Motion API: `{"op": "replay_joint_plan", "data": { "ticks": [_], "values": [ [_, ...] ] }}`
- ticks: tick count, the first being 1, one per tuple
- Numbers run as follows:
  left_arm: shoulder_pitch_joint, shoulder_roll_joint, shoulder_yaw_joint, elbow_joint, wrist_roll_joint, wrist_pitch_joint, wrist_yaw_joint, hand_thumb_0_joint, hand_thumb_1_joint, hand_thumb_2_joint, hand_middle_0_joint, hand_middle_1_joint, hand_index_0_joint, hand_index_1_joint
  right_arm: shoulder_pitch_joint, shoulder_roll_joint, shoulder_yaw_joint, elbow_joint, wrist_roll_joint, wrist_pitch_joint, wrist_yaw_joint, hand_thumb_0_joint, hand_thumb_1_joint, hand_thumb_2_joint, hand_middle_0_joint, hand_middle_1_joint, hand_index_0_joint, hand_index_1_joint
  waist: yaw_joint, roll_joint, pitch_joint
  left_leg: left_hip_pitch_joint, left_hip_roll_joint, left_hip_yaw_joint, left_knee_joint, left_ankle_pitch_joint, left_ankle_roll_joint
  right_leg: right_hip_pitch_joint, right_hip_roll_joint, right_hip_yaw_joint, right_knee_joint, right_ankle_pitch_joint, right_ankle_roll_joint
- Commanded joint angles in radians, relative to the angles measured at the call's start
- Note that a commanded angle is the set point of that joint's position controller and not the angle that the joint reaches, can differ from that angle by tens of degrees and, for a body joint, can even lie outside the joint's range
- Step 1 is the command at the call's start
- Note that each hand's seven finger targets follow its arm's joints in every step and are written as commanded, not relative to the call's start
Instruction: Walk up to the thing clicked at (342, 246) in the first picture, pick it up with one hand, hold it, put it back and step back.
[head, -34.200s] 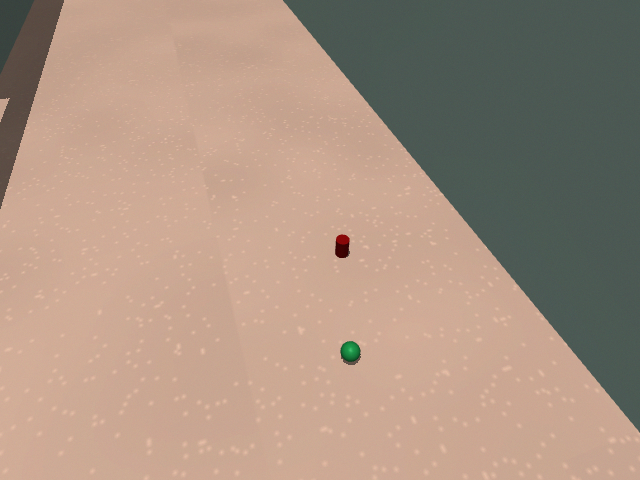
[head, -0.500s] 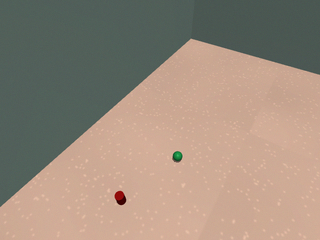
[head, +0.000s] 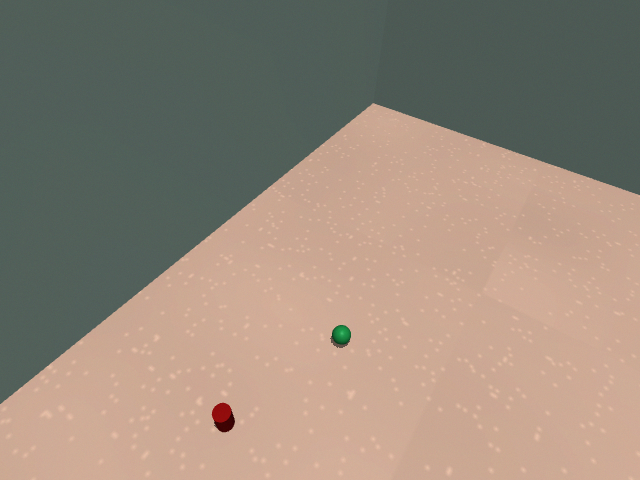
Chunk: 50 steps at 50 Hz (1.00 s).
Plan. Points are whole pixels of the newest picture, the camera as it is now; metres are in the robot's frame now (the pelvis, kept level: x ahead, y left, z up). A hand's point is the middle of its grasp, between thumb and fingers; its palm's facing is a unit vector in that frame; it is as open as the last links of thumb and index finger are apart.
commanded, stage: walk up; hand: left
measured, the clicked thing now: (223, 417) +0.46 +0.25 -0.74
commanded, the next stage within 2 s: stand in 0.78 s
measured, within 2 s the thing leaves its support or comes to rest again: neither
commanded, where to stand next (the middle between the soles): +0.09 -0.01 m, yaw +2 degrees
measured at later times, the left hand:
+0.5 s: hand out of the picture +0.07 +0.25 -0.16, palm faces +0.01 -0.95 -0.32, open 7.4 cm
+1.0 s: hand out of the picture +0.10 +0.24 -0.15, palm faces -0.01 -0.94 -0.34, open 7.3 cm
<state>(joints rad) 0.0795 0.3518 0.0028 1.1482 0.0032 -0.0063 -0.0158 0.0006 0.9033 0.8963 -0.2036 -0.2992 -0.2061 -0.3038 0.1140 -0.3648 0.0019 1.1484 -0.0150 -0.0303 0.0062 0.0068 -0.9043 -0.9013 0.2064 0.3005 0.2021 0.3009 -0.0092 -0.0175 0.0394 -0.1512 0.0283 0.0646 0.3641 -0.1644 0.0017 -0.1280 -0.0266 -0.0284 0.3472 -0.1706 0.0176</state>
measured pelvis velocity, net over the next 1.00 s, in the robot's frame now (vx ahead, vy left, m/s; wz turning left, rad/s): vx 0.02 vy -0.01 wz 0.02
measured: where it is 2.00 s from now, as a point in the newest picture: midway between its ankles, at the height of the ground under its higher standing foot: outside the picture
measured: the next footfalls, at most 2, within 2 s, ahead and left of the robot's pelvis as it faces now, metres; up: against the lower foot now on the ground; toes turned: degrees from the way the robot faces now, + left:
none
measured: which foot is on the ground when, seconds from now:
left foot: down 0.00-1.00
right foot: down 0.00-1.00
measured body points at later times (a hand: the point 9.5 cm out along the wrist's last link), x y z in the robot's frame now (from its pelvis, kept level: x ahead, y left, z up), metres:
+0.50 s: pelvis +0.01 +0.00 +0.00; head +0.01 +0.00 +0.45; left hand +0.07 +0.30 -0.14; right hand +0.10 -0.30 -0.13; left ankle +0.02 +0.12 -0.75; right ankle +0.01 -0.13 -0.75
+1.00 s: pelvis +0.02 -0.01 +0.00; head +0.02 -0.01 +0.45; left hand +0.10 +0.29 -0.13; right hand +0.10 -0.30 -0.13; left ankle +0.02 +0.12 -0.75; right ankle +0.01 -0.13 -0.75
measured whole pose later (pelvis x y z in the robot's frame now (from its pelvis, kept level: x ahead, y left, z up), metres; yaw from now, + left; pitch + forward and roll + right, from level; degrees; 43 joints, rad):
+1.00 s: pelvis +0.02 -0.01 +0.00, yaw +1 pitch -2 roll +0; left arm 0.08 0.34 0.00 1.15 0.01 -0.01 0.00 0.00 0.90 0.90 -0.20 -0.30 -0.21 -0.30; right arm 0.09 -0.34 0.00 1.16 -0.01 -0.01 0.01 0.01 -0.90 -0.90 0.21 0.30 0.20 0.30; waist -0.01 0.00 0.05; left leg -0.12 0.03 0.05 0.30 -0.15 -0.01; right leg -0.09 -0.02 -0.05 0.31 -0.17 0.01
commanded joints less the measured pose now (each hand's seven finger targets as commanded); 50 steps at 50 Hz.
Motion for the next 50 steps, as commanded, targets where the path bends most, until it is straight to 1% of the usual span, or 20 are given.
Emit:
{"op": "replay_joint_plan", "data": {
  "ticks": [1,3,5,6,7,11,14,17,19,21,23,28,30,33,38,39,41,42,47,50],
  "values": [
    [-0.062,0.200,0.036,-0.052,0.000,-0.020,0.012,0.000,0.900,0.900,-0.200,-0.300,-0.200,-0.300,-0.058,-0.209,-0.044,-0.051,0.008,-0.019,-0.013,0.000,-0.900,-0.900,0.200,0.300,0.200,0.300,0.004,0.027,-0.076,0.028,0.118,-0.122,-0.078,0.088,0.022,0.009,-0.107,0.095,-0.076,0.083,-0.039],
    [-0.062,0.198,0.035,-0.047,0.001,-0.018,0.012,0.000,0.900,0.900,-0.200,-0.300,-0.200,-0.300,-0.067,-0.212,-0.046,-0.047,0.006,-0.016,-0.013,0.000,-0.900,-0.900,0.200,0.300,0.200,0.300,0.003,0.030,-0.049,0.021,0.117,-0.124,-0.095,0.042,0.020,-0.016,-0.102,0.091,-0.083,0.051,-0.035],
    [-0.061,0.195,0.035,-0.040,0.001,-0.019,0.012,0.000,0.900,0.900,-0.200,-0.300,-0.200,-0.300,-0.067,-0.210,-0.046,-0.044,0.006,-0.014,-0.012,0.000,-0.900,-0.900,0.200,0.300,0.200,0.300,0.002,0.023,-0.035,0.015,0.118,-0.133,-0.105,0.027,0.019,-0.018,-0.099,0.090,-0.091,0.022,-0.033],
    [-0.053,0.194,0.037,-0.041,0.003,-0.020,0.012,0.000,0.900,0.900,-0.200,-0.300,-0.200,-0.300,-0.070,-0.212,-0.046,-0.047,0.007,-0.014,-0.012,0.000,-0.900,-0.900,0.200,0.300,0.200,0.300,0.004,0.015,-0.048,0.027,0.122,-0.131,-0.100,0.031,0.024,-0.013,-0.101,0.090,-0.096,0.022,-0.035],
    [-0.059,0.195,0.038,-0.038,0.005,-0.021,0.012,0.000,0.900,0.900,-0.200,-0.300,-0.200,-0.300,-0.071,-0.208,-0.046,-0.044,0.007,-0.013,-0.011,0.000,-0.900,-0.900,0.200,0.300,0.200,0.300,0.001,0.008,-0.045,0.018,0.117,-0.132,-0.102,0.022,0.023,-0.010,-0.101,0.091,-0.102,0.018,-0.033],
    [-0.047,0.199,0.040,-0.038,0.006,-0.022,0.012,0.000,0.900,0.900,-0.200,-0.300,-0.200,-0.300,-0.077,-0.200,-0.043,-0.046,0.007,-0.012,-0.009,0.000,-0.900,-0.900,0.200,0.300,0.200,0.300,0.005,0.000,-0.046,0.041,0.110,-0.125,-0.099,0.013,0.017,-0.028,-0.106,0.098,-0.109,0.011,-0.030],
    [-0.045,0.200,0.043,-0.035,0.009,-0.023,0.014,0.000,0.900,0.900,-0.200,-0.300,-0.200,-0.300,-0.085,-0.198,-0.045,-0.047,0.006,-0.012,-0.009,0.000,-0.900,-0.900,0.200,0.300,0.200,0.300,0.006,-0.001,-0.060,0.050,0.111,-0.127,-0.094,0.044,0.017,-0.020,-0.101,0.088,-0.107,0.022,-0.028],
    [-0.051,0.197,0.043,-0.038,0.008,-0.024,0.015,0.000,0.900,0.900,-0.200,-0.300,-0.200,-0.300,-0.074,-0.197,-0.045,-0.042,0.007,-0.011,-0.011,0.000,-0.900,-0.900,0.200,0.300,0.200,0.300,0.002,0.001,-0.077,0.050,0.112,-0.125,-0.097,0.071,0.015,0.008,-0.108,0.088,-0.100,0.056,-0.030],
    [-0.032,0.193,0.044,-0.038,0.008,-0.024,0.016,0.000,0.900,0.900,-0.200,-0.300,-0.200,-0.300,-0.083,-0.198,-0.046,-0.045,0.007,-0.011,-0.011,0.000,-0.900,-0.900,0.200,0.300,0.200,0.300,0.010,0.014,-0.082,0.058,0.114,-0.123,-0.090,0.098,0.017,0.014,-0.106,0.081,-0.100,0.078,-0.028],
    [-0.038,0.197,0.046,-0.038,0.008,-0.023,0.017,0.000,0.900,0.900,-0.200,-0.300,-0.200,-0.300,-0.078,-0.189,-0.045,-0.046,0.006,-0.010,-0.012,0.000,-0.900,-0.900,0.200,0.300,0.200,0.300,0.005,0.010,-0.072,0.050,0.109,-0.122,-0.092,0.101,0.012,0.012,-0.106,0.082,-0.099,0.073,-0.028],
    [-0.036,0.196,0.046,-0.039,0.006,-0.021,0.018,0.000,0.900,0.900,-0.200,-0.300,-0.200,-0.300,-0.083,-0.189,-0.045,-0.045,0.007,-0.009,-0.012,0.000,-0.900,-0.900,0.200,0.300,0.200,0.300,0.008,0.020,-0.066,0.050,0.109,-0.122,-0.091,0.101,0.010,0.007,-0.106,0.082,-0.096,0.077,-0.027],
    [-0.026,0.195,0.048,-0.044,0.008,-0.019,0.018,0.000,0.900,0.900,-0.200,-0.300,-0.200,-0.300,-0.080,-0.190,-0.046,-0.044,0.006,-0.008,-0.014,0.000,-0.900,-0.900,0.200,0.300,0.200,0.300,0.010,0.028,-0.072,0.049,0.111,-0.120,-0.089,0.107,0.014,0.021,-0.105,0.080,-0.096,0.080,-0.031],
    [-0.030,0.195,0.048,-0.044,0.010,-0.020,0.019,0.000,0.900,0.900,-0.200,-0.300,-0.200,-0.300,-0.084,-0.188,-0.044,-0.048,0.006,-0.007,-0.013,0.000,-0.900,-0.900,0.200,0.300,0.200,0.300,0.010,0.024,-0.068,0.045,0.109,-0.118,-0.084,0.108,0.014,0.021,-0.107,0.080,-0.101,0.097,-0.027],
    [-0.042,0.195,0.051,-0.053,0.009,-0.019,0.019,0.000,0.900,0.900,-0.200,-0.300,-0.200,-0.300,-0.066,-0.188,-0.043,-0.045,0.004,-0.007,-0.014,0.000,-0.900,-0.900,0.200,0.300,0.200,0.300,0.005,0.023,-0.072,0.037,0.111,-0.117,-0.088,0.111,0.011,0.033,-0.108,0.082,-0.095,0.095,-0.032],
    [-0.037,0.194,0.052,-0.053,0.009,-0.017,0.018,0.000,0.900,0.900,-0.200,-0.300,-0.200,-0.300,-0.074,-0.188,-0.042,-0.052,0.005,-0.007,-0.015,0.000,-0.900,-0.900,0.200,0.300,0.200,0.300,0.008,0.024,-0.048,0.018,0.107,-0.125,-0.096,0.094,0.011,0.028,-0.101,0.078,-0.100,0.071,-0.028],
    [-0.040,0.197,0.042,-0.056,0.007,-0.021,0.021,0.000,0.900,0.900,-0.200,-0.300,-0.200,-0.300,-0.084,-0.190,-0.043,-0.053,0.005,-0.004,-0.016,0.000,-0.900,-0.900,0.200,0.300,0.200,0.300,0.006,0.024,-0.058,0.032,0.122,-0.124,-0.101,0.123,0.006,0.036,-0.120,0.082,-0.093,0.089,-0.032],
    [-0.043,0.195,0.041,-0.056,0.005,-0.020,0.022,0.000,0.900,0.900,-0.200,-0.300,-0.200,-0.300,-0.083,-0.187,-0.040,-0.052,0.005,-0.004,-0.016,0.000,-0.900,-0.900,0.200,0.300,0.200,0.300,0.006,0.028,-0.059,0.038,0.121,-0.125,-0.106,0.137,0.000,0.030,-0.117,0.079,-0.091,0.092,-0.033],
    [-0.040,0.190,0.040,-0.055,0.005,-0.021,0.022,0.000,0.900,0.900,-0.200,-0.300,-0.200,-0.300,-0.079,-0.195,-0.041,-0.049,0.007,-0.003,-0.016,0.000,-0.900,-0.900,0.200,0.300,0.200,0.300,0.006,0.037,-0.066,0.036,0.119,-0.126,-0.108,0.111,0.003,0.035,-0.117,0.082,-0.097,0.076,-0.032],
    [-0.042,0.203,0.037,-0.060,0.004,-0.027,0.025,0.000,0.900,0.900,-0.200,-0.300,-0.200,-0.300,-0.071,-0.185,-0.039,-0.049,0.005,-0.002,-0.012,0.000,-0.900,-0.900,0.200,0.300,0.200,0.300,0.001,0.004,-0.080,0.062,0.121,-0.124,-0.103,0.166,0.003,0.036,-0.121,0.078,-0.094,0.128,-0.032],
    [-0.039,0.200,0.035,-0.063,0.004,-0.027,0.025,0.000,0.900,0.900,-0.200,-0.300,-0.200,-0.300,-0.078,-0.194,-0.041,-0.048,0.005,-0.002,-0.012,0.000,-0.900,-0.900,0.200,0.300,0.200,0.300,0.004,0.019,-0.095,0.081,0.126,-0.121,-0.094,0.184,0.007,0.043,-0.123,0.079,-0.090,0.149,-0.032]
  ]
}}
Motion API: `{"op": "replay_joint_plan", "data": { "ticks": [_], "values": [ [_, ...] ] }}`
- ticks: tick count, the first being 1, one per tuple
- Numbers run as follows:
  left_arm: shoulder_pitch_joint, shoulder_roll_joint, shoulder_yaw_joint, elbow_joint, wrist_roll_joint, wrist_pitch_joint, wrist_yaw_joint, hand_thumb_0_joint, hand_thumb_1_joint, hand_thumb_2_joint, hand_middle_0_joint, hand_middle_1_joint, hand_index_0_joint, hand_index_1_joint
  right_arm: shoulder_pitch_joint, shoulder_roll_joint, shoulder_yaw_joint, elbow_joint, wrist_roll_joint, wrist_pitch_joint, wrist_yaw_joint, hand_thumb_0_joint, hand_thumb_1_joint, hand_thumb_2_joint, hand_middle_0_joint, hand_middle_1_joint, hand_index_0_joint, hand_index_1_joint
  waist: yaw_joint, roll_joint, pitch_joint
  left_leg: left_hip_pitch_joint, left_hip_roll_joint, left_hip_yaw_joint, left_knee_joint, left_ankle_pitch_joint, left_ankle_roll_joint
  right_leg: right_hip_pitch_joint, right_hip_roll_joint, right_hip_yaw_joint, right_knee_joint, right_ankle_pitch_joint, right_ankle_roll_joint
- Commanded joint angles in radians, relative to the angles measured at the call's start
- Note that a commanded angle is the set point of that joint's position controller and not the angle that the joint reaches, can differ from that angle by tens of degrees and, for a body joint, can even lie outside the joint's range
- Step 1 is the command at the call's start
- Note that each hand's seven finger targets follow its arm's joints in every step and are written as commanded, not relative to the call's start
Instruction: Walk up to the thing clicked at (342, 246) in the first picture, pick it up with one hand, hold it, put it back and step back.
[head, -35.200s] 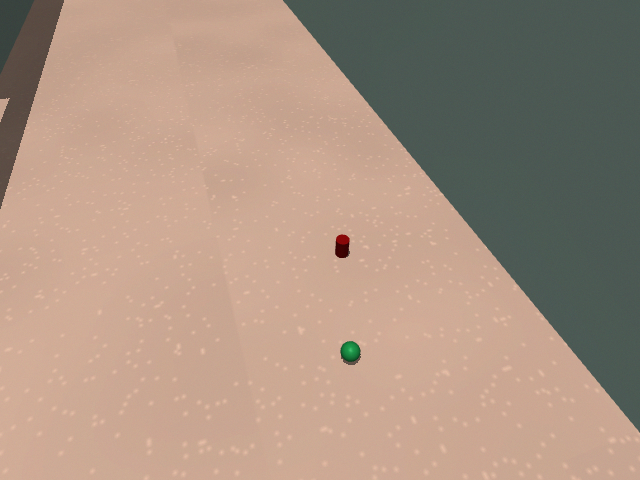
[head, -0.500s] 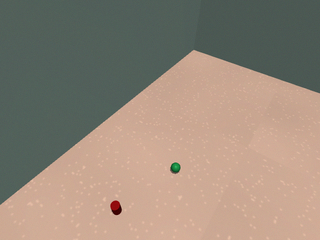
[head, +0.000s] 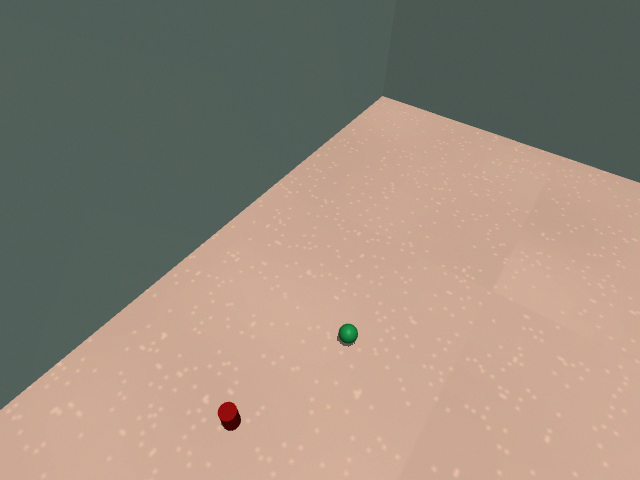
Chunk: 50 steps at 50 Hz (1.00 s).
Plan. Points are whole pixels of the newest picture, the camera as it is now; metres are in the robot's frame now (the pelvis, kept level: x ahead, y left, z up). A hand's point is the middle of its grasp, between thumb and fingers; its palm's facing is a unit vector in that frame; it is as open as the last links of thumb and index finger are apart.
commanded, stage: stand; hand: left
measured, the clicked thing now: (229, 416) +0.45 +0.25 -0.74
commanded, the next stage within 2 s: none
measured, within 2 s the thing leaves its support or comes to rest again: neither
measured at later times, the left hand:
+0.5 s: hand out of the picture +0.07 +0.25 -0.16, palm faces -0.02 -0.94 -0.34, open 7.3 cm
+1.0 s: hand out of the picture +0.08 +0.25 -0.16, palm faces -0.03 -0.94 -0.34, open 7.3 cm
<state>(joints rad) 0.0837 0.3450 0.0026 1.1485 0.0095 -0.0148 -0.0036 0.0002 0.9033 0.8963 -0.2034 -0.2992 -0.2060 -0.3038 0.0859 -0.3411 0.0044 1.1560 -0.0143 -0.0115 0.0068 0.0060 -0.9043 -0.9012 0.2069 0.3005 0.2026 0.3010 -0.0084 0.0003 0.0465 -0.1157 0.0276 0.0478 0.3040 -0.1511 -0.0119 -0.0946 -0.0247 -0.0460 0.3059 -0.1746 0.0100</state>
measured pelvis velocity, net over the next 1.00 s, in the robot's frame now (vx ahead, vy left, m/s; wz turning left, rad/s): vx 0.01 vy -0.01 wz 0.00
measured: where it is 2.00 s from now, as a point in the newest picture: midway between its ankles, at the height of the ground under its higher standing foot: outside the picture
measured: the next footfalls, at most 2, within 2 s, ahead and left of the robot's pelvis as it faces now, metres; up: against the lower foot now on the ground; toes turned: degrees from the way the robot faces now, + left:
none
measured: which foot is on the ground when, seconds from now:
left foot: down 0.00-1.00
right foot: down 0.00-1.00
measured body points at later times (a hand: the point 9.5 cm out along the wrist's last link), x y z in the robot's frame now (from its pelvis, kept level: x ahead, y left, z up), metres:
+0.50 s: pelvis +0.00 +0.00 +0.00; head +0.01 +0.00 +0.45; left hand +0.07 +0.30 -0.13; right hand +0.08 -0.30 -0.13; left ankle +0.01 +0.12 -0.75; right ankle +0.00 -0.12 -0.75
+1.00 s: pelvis +0.01 -0.01 +0.00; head +0.01 -0.01 +0.45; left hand +0.08 +0.30 -0.13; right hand +0.08 -0.31 -0.13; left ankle +0.01 +0.12 -0.75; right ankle +0.00 -0.12 -0.75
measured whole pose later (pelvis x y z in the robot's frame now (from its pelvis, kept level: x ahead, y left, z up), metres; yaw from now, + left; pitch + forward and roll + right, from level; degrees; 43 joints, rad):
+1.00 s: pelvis +0.01 -0.01 +0.00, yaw +0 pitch -2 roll +0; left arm 0.11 0.35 -0.01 1.14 0.01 -0.02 0.00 0.00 0.90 0.90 -0.20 -0.30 -0.21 -0.30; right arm 0.10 -0.35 0.01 1.15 -0.02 -0.01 0.01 0.01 -0.90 -0.90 0.21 0.30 0.20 0.30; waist 0.00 0.00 0.04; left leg -0.11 0.04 0.04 0.31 -0.16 -0.02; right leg -0.08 -0.01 -0.05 0.30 -0.19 0.00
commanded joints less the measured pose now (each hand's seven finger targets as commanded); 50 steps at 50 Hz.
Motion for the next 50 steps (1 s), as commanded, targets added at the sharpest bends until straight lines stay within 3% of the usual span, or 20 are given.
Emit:
{"op": "replay_joint_plan", "data": {
  "ticks": [1,6,13,18,50],
  "values": [
    [-0.048,0.207,0.035,-0.062,-0.003,-0.019,0.012,0.000,0.900,0.900,-0.200,-0.300,-0.200,-0.300,-0.046,-0.213,-0.041,-0.055,0.005,-0.021,-0.012,0.000,-0.900,-0.900,0.200,0.300,0.200,0.300,0.000,-0.002,-0.098,0.040,0.123,-0.103,-0.038,0.163,0.019,0.012,-0.126,0.097,-0.051,0.150,-0.025],
    [-0.040,0.214,0.034,-0.061,-0.002,-0.018,0.013,0.000,0.900,0.900,-0.200,-0.300,-0.200,-0.300,-0.049,-0.212,-0.041,-0.055,0.005,-0.017,-0.010,0.000,-0.900,-0.900,0.200,0.300,0.200,0.300,0.001,-0.014,-0.061,0.020,0.118,-0.105,-0.046,0.091,0.016,-0.014,-0.120,0.097,-0.068,0.076,-0.021],
    [-0.033,0.221,0.035,-0.065,-0.003,-0.017,0.013,0.000,0.900,0.900,-0.200,-0.300,-0.200,-0.300,-0.038,-0.210,-0.038,-0.056,0.004,-0.020,-0.011,0.000,-0.900,-0.900,0.200,0.300,0.200,0.300,0.002,0.001,-0.078,0.031,0.122,-0.107,-0.045,0.121,0.015,-0.006,-0.122,0.100,-0.057,0.096,-0.027],
    [-0.021,0.214,0.032,-0.060,-0.002,-0.015,0.011,0.000,0.900,0.900,-0.200,-0.300,-0.200,-0.300,-0.044,-0.214,-0.036,-0.055,0.005,-0.017,-0.010,0.000,-0.900,-0.900,0.200,0.300,0.200,0.300,0.008,0.009,-0.062,0.012,0.117,-0.108,-0.049,0.086,0.016,-0.016,-0.118,0.097,-0.070,0.065,-0.024],
    [-0.017,0.224,0.033,-0.075,-0.002,-0.016,0.014,0.000,0.900,0.900,-0.200,-0.300,-0.200,-0.300,-0.022,-0.214,-0.035,-0.066,0.002,-0.017,-0.014,0.000,-0.900,-0.900,0.200,0.300,0.200,0.300,0.006,0.012,-0.078,0.032,0.123,-0.101,-0.038,0.137,0.019,0.008,-0.124,0.099,-0.053,0.139,-0.032]
  ]
}}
